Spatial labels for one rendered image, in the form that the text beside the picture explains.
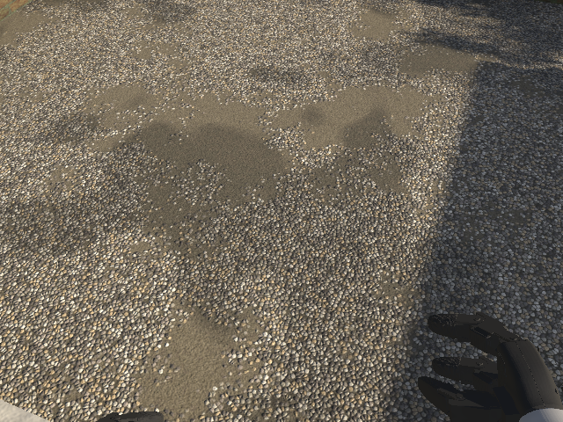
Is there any robot right hand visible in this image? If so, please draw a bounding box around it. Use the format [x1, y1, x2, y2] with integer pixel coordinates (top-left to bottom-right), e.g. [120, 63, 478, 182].
[418, 312, 563, 422]

